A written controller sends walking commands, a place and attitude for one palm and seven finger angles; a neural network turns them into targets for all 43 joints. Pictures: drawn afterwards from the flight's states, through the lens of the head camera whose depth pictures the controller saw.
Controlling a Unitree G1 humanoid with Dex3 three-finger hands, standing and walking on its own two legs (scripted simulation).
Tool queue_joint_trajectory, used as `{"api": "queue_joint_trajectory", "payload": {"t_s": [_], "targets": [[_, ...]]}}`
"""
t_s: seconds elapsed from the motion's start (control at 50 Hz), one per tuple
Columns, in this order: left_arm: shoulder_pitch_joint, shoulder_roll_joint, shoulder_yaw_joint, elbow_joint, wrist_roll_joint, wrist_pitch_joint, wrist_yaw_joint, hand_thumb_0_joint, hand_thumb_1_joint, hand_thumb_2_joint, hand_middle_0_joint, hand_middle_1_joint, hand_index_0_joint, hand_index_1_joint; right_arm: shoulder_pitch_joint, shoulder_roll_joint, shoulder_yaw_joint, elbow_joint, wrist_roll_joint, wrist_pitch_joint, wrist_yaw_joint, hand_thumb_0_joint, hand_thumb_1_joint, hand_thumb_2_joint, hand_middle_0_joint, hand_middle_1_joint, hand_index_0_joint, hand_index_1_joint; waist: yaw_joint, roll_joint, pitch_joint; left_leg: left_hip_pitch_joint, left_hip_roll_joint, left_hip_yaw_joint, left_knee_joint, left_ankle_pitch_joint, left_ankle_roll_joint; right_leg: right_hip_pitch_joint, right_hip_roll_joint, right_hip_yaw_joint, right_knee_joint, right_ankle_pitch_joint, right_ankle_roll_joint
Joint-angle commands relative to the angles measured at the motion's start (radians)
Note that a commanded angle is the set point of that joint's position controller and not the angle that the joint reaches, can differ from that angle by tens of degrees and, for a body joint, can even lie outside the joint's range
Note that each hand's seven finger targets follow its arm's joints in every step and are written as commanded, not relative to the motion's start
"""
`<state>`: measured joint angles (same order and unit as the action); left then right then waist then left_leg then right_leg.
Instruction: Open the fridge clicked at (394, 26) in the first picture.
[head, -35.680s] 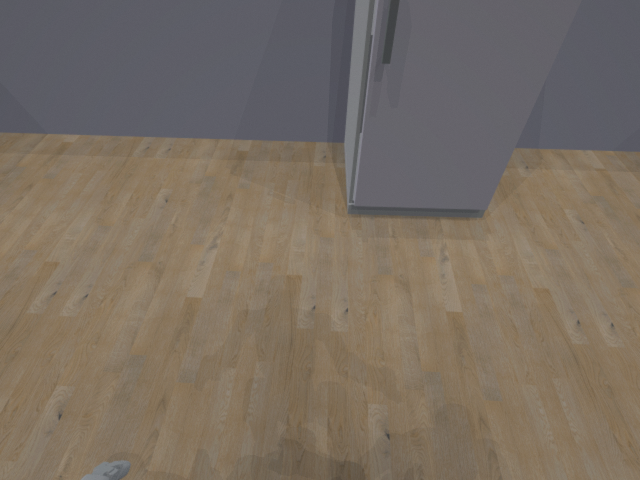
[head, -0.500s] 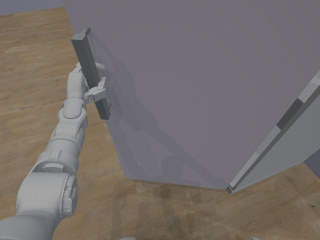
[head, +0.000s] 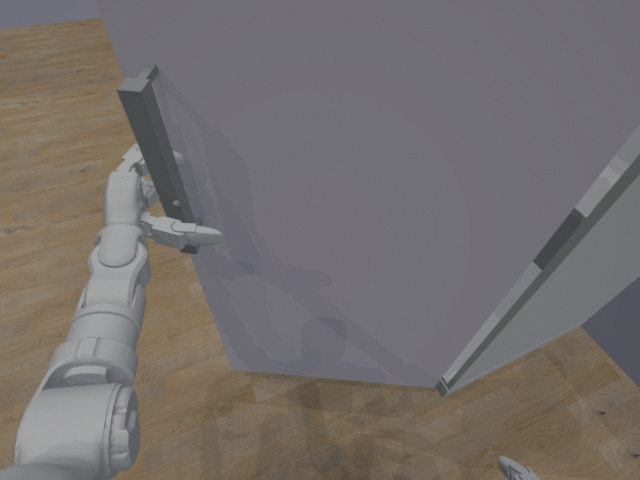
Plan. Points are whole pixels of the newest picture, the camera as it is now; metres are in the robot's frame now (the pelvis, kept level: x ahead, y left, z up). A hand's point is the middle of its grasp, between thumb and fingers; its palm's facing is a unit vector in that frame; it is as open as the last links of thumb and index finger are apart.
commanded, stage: loosen the grip on the handle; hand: left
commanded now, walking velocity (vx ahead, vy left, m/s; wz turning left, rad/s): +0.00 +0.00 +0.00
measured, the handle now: (173, 172) +0.47 +0.21 +0.12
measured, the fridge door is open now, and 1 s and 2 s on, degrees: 61 59 59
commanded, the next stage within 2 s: slip the hand off the handle in 0.14 s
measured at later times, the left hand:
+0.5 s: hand (132, 211) +0.42 +0.25 +0.10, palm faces +0.24 -0.96 -0.17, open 14.6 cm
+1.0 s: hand (96, 229) +0.38 +0.28 +0.11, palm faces +0.19 -0.97 -0.14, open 14.7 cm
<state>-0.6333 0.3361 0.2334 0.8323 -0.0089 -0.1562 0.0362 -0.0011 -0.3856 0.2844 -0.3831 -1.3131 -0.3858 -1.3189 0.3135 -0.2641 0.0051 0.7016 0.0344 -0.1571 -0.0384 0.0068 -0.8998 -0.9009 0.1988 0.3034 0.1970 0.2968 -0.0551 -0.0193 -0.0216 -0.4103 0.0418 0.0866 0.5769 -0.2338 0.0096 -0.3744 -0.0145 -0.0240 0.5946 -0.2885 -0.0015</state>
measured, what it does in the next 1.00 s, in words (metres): stands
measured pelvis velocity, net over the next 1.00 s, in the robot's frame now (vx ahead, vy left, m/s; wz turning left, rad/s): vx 0.01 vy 0.01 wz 0.01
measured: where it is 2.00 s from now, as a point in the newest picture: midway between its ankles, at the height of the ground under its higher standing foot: outside the picture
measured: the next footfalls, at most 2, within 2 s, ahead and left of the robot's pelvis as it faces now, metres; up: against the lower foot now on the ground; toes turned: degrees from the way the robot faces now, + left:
none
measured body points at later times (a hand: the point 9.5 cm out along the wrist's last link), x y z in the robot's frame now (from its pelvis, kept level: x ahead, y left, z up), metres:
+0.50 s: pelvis +0.03 +0.00 +0.00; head +0.06 +0.00 +0.45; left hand +0.40 +0.30 +0.11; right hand +0.15 -0.26 -0.11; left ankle +0.04 +0.12 -0.73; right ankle +0.01 -0.12 -0.73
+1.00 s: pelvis +0.01 +0.01 -0.01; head +0.03 +0.01 +0.44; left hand +0.37 +0.33 +0.12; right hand +0.12 -0.26 -0.11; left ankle +0.04 +0.12 -0.73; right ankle +0.01 -0.12 -0.73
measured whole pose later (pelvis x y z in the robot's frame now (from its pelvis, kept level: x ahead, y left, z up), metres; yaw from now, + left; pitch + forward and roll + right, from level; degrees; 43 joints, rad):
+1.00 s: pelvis +0.01 +0.01 -0.01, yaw +1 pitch +5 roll -1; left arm -0.39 0.45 0.36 0.64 -0.14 -0.16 -0.23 -0.01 -0.55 0.20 -0.25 -1.15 -0.25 -1.15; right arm 0.35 -0.27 0.01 0.64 0.05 -0.09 -0.07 0.01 -0.90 -0.90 0.20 0.30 0.20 0.30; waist -0.02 0.02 -0.08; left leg -0.47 0.05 0.06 0.67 -0.30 0.02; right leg -0.40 -0.01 -0.04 0.64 -0.33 0.01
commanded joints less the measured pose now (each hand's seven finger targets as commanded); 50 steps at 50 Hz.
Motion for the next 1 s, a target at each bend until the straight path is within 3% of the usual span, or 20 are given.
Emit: {"api": "queue_joint_trajectory", "payload": {"t_s": [0.0,0.04,0.08,0.18,0.2,0.22,0.28,0.34,0.44,0.5,0.54,0.64,0.68,0.74,0.8,0.86,0.88,0.9,0.96,0.98], "targets": [[-0.513,0.258,0.051,-0.283,-0.009,-0.084,0.012,0.000,-0.550,0.200,-0.277,-1.183,-0.277,-1.183,-0.022,-0.156,-0.052,-0.114,-0.003,-0.030,-0.016,0.000,-0.900,-0.900,0.200,0.300,0.200,0.300,-0.004,0.029,-0.300,0.194,-0.030,-0.047,-0.042,0.099,0.032,0.009,0.020,0.007,-0.096,0.146,-0.014],[-0.480,0.240,0.047,-0.354,-0.017,-0.108,-0.002,0.000,-0.550,0.200,-0.250,-1.150,-0.250,-1.150,-0.014,-0.147,-0.058,-0.119,-0.007,-0.032,-0.014,0.000,-0.900,-0.900,0.200,0.300,0.200,0.300,0.013,0.098,-0.425,0.275,-0.029,-0.052,-0.014,0.219,0.025,0.037,0.025,0.005,-0.061,0.245,-0.021],[-0.435,0.219,0.041,-0.373,-0.032,-0.112,-0.020,0.000,-0.550,0.200,-0.250,-1.150,-0.250,-1.150,-0.007,-0.144,-0.060,-0.115,-0.007,-0.029,-0.013,0.000,-0.900,-0.900,0.200,0.300,0.200,0.300,0.014,0.095,-0.458,0.306,-0.024,-0.059,0.007,0.308,0.019,0.035,0.029,-0.003,-0.044,0.308,-0.020],[-0.351,0.165,0.009,-0.339,-0.049,-0.057,-0.036,0.000,-0.550,0.200,-0.250,-1.150,-0.250,-1.150,-0.009,-0.142,-0.059,-0.117,0.002,-0.012,-0.006,0.000,-0.900,-0.900,0.200,0.300,0.200,0.300,0.010,0.043,-0.364,0.250,-0.023,-0.064,0.015,0.317,0.022,0.015,0.030,-0.014,-0.046,0.337,-0.012],[-0.337,0.194,0.037,-0.348,-0.048,-0.049,-0.034,0.000,-0.550,0.200,-0.250,-1.150,-0.250,-1.150,-0.009,-0.147,-0.058,-0.121,0.001,-0.005,-0.009,0.000,-0.900,-0.900,0.200,0.300,0.200,0.300,0.016,0.021,-0.357,0.239,-0.025,-0.064,0.015,0.326,0.027,0.035,0.030,-0.014,-0.044,0.356,-0.013],[-0.273,0.300,0.132,-0.228,-0.033,-0.037,-0.032,0.000,-0.550,0.200,-0.250,-1.150,-0.250,-1.150,0.011,-0.155,-0.058,-0.104,-0.001,0.009,-0.014,0.000,-0.900,-0.900,0.200,0.300,0.200,0.300,0.024,-0.031,-0.306,0.173,-0.028,-0.058,0.016,0.294,0.026,0.038,0.025,-0.008,-0.042,0.358,-0.011],[-0.229,0.272,0.111,-0.317,-0.040,-0.038,-0.060,0.000,-0.550,0.200,-0.250,-1.150,-0.250,-1.150,-0.018,-0.139,-0.050,-0.151,0.004,0.031,-0.012,0.000,-0.900,-0.900,0.200,0.300,0.200,0.300,0.050,-0.011,-0.328,0.149,-0.039,-0.042,0.008,0.290,0.028,0.082,0.020,-0.002,-0.033,0.390,-0.012],[-0.208,0.296,0.133,-0.424,-0.050,-0.064,-0.080,0.000,-0.550,0.200,-0.250,-1.150,-0.250,-1.150,-0.021,-0.132,-0.053,-0.168,0.002,0.037,-0.012,0.000,-0.900,-0.900,0.200,0.300,0.200,0.300,0.062,0.056,-0.393,0.203,-0.036,-0.042,0.024,0.374,0.030,0.106,0.024,0.003,-0.018,0.439,-0.017],[-0.223,0.286,0.108,-0.450,-0.078,-0.079,-0.135,0.000,-0.550,0.200,-0.250,-1.150,-0.250,-1.150,-0.018,-0.138,-0.053,-0.160,0.007,0.038,-0.024,0.000,-0.900,-0.900,0.200,0.300,0.200,0.300,0.025,0.062,-0.352,0.209,-0.031,-0.047,0.029,0.329,0.033,0.062,0.035,0.001,-0.031,0.397,-0.012],[-0.195,0.327,0.142,-0.451,-0.091,-0.066,-0.160,0.000,-0.550,0.200,-0.250,-1.150,-0.250,-1.150,-0.017,-0.147,-0.057,-0.158,0.009,0.039,-0.033,0.000,-0.900,-0.900,0.200,0.300,0.200,0.300,0.028,0.075,-0.354,0.212,-0.033,-0.053,0.031,0.310,0.036,0.060,0.035,0.001,-0.036,0.372,-0.015],[-0.185,0.303,0.120,-0.432,-0.101,-0.053,-0.177,0.000,-0.550,0.200,-0.250,-1.150,-0.250,-1.150,-0.019,-0.143,-0.053,-0.156,0.014,0.037,-0.035,0.000,-0.900,-0.900,0.200,0.300,0.200,0.300,0.028,0.087,-0.339,0.203,-0.035,-0.057,0.025,0.273,0.032,0.040,0.035,-0.004,-0.041,0.337,-0.015],[-0.221,0.385,0.176,-0.355,-0.111,-0.042,-0.200,0.000,-0.550,0.200,-0.250,-1.150,-0.250,-1.150,-0.014,-0.155,-0.046,-0.147,0.016,0.039,-0.050,0.000,-0.900,-0.900,0.200,0.300,0.200,0.300,0.018,0.033,-0.290,0.150,-0.037,-0.062,0.018,0.179,0.036,0.016,0.031,0.003,-0.055,0.262,-0.010],[-0.255,0.378,0.160,-0.355,-0.108,-0.053,-0.210,0.000,-0.550,0.200,-0.250,-1.150,-0.250,-1.150,-0.016,-0.152,-0.042,-0.153,0.015,0.036,-0.051,0.000,-0.900,-0.900,0.200,0.300,0.200,0.300,0.016,0.064,-0.292,0.151,-0.040,-0.065,0.018,0.162,0.035,0.002,0.031,0.003,-0.052,0.237,-0.012],[-0.239,0.450,0.218,-0.324,-0.103,-0.078,-0.221,0.000,-0.550,0.200,-0.250,-1.150,-0.250,-1.150,-0.006,-0.157,-0.041,-0.152,0.012,0.036,-0.052,0.000,-0.900,-0.900,0.200,0.300,0.200,0.300,0.030,0.060,-0.311,0.138,-0.038,-0.067,0.023,0.156,0.037,0.013,0.031,0.007,-0.044,0.226,-0.013],[-0.251,0.440,0.198,-0.313,-0.100,-0.096,-0.237,0.000,-0.550,0.200,-0.250,-1.150,-0.250,-1.150,-0.002,-0.158,-0.038,-0.160,0.010,0.033,-0.052,0.000,-0.900,-0.900,0.200,0.300,0.200,0.300,0.026,0.095,-0.316,0.141,-0.036,-0.072,0.026,0.142,0.037,-0.006,0.034,0.004,-0.039,0.195,-0.017],[-0.145,0.395,0.185,-0.338,-0.127,-0.090,-0.256,0.000,-0.550,0.200,-0.250,-1.150,-0.250,-1.150,-0.008,-0.157,-0.043,-0.180,0.015,0.026,-0.045,0.000,-0.900,-0.900,0.200,0.300,0.200,0.300,0.047,0.090,-0.341,0.156,-0.033,-0.076,0.018,0.141,0.032,-0.001,0.039,-0.004,-0.039,0.184,-0.020],[-0.112,0.362,0.161,-0.365,-0.134,-0.086,-0.264,0.000,-0.550,0.200,-0.250,-1.150,-0.250,-1.150,-0.015,-0.155,-0.043,-0.191,0.016,0.023,-0.042,0.000,-0.900,-0.900,0.200,0.300,0.200,0.300,0.055,0.124,-0.349,0.169,-0.033,-0.076,0.017,0.150,0.029,-0.003,0.040,-0.006,-0.037,0.186,-0.022],[-0.075,0.346,0.160,-0.383,-0.147,-0.081,-0.265,0.000,-0.550,0.200,-0.250,-1.150,-0.250,-1.150,-0.013,-0.155,-0.044,-0.199,0.015,0.018,-0.040,0.000,-0.900,-0.900,0.200,0.300,0.200,0.300,0.056,0.091,-0.351,0.162,-0.033,-0.077,0.022,0.169,0.033,0.019,0.041,-0.008,-0.034,0.208,-0.023],[-0.018,0.367,0.191,-0.442,-0.161,-0.056,-0.256,0.000,-0.550,0.200,-0.250,-1.150,-0.250,-1.150,-0.028,-0.158,-0.046,-0.210,0.020,0.016,-0.039,0.000,-0.900,-0.900,0.200,0.300,0.200,0.300,0.061,0.058,-0.297,0.132,-0.029,-0.079,0.004,0.122,0.032,-0.001,0.042,-0.013,-0.045,0.167,-0.017],[-0.006,0.342,0.171,-0.457,-0.162,-0.048,-0.250,0.000,-0.550,0.200,-0.250,-1.150,-0.250,-1.150,-0.040,-0.154,-0.042,-0.214,0.021,0.013,-0.039,0.000,-0.900,-0.900,0.200,0.300,0.200,0.300,0.059,0.064,-0.262,0.121,-0.029,-0.079,-0.003,0.097,0.031,-0.013,0.043,-0.016,-0.049,0.142,-0.016]]}}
